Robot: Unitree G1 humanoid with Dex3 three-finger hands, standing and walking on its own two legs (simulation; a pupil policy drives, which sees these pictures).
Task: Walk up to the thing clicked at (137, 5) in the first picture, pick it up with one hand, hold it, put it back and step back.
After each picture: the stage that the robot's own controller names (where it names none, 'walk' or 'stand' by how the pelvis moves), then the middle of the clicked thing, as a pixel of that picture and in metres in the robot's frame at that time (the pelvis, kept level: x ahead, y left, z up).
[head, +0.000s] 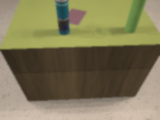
stand; (135, 12) +0.84 -0.31 +0.00
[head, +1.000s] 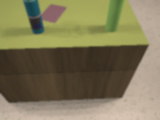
rise first; (115, 9) +0.78 -0.15 +0.03
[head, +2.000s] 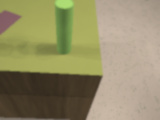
walk; (64, 29) +0.58 +0.11 +0.04
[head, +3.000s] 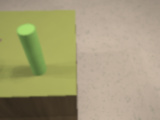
stand; (33, 52) +0.51 +0.23 +0.01
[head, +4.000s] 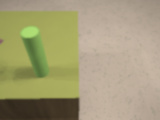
stand; (36, 54) +0.51 +0.21 -0.01
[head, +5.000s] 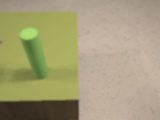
stand; (36, 56) +0.49 +0.22 +0.00
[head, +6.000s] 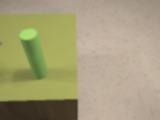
stand; (35, 56) +0.50 +0.22 -0.01
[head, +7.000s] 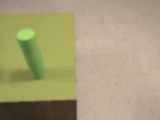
stand; (33, 57) +0.50 +0.23 -0.01
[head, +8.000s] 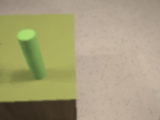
stand; (33, 57) +0.50 +0.23 -0.01
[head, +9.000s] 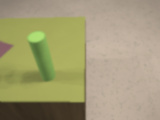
rise first; (43, 58) +0.50 +0.22 +0.00
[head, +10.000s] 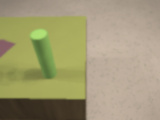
go down; (45, 56) +0.51 +0.21 +0.00
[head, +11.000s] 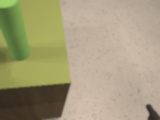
go down; (14, 31) +0.50 +0.20 +0.05
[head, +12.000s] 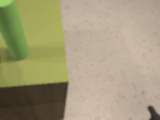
approach; (12, 31) +0.51 +0.21 +0.06
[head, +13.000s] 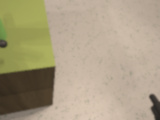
close in; out of the picture +0.54 +0.22 +0.10
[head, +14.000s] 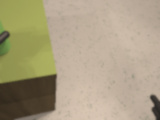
lift; out of the picture +0.52 +0.22 +0.10
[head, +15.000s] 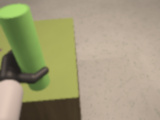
lift; (28, 53) +0.34 +0.15 +0.21
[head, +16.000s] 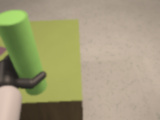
hold; (26, 59) +0.32 +0.17 +0.20
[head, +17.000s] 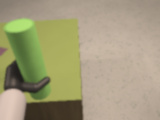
hold; (31, 64) +0.33 +0.16 +0.17
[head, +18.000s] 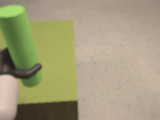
crouch; (23, 51) +0.37 +0.18 +0.19
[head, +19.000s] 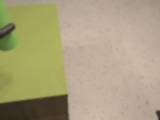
lower; out of the picture +0.49 +0.22 +0.21
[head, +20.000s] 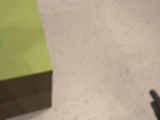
lower; out of the picture +0.54 +0.22 +0.10
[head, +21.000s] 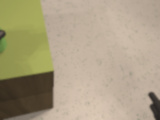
lower; out of the picture +0.52 +0.22 +0.10
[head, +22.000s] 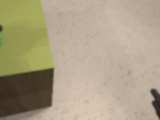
lower; out of the picture +0.53 +0.22 +0.10
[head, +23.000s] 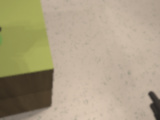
lower; out of the picture +0.53 +0.22 +0.10
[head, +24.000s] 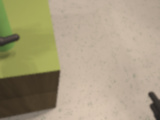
open; out of the picture +0.52 +0.20 +0.10
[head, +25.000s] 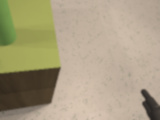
sink last; out of the picture +0.52 +0.20 +0.09
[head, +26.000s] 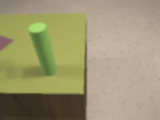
sink last; (44, 51) +0.51 +0.21 +0.05
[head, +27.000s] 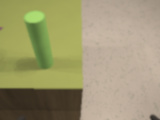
stand; (41, 43) +0.50 +0.19 +0.05
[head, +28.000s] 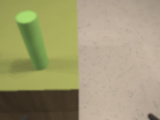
stand; (34, 44) +0.50 +0.20 +0.06
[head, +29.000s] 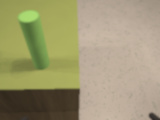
stand; (36, 43) +0.50 +0.20 +0.06
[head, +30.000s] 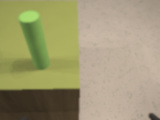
stand; (36, 43) +0.50 +0.20 +0.06
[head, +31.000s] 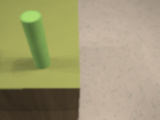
stand; (37, 43) +0.51 +0.19 +0.05
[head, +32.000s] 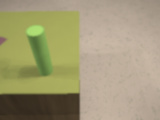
stand; (41, 53) +0.52 +0.20 +0.00
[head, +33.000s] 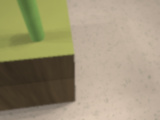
walk; (31, 16) +0.63 +0.23 +0.03
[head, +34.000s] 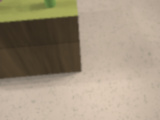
walk; out of the picture +0.95 +0.23 +0.02
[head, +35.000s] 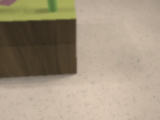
stand; out of the picture +1.10 +0.23 +0.01
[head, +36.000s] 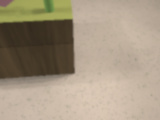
stand; out of the picture +1.10 +0.24 +0.00
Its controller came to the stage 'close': yes
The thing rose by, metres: 0.21
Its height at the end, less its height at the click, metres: +0.00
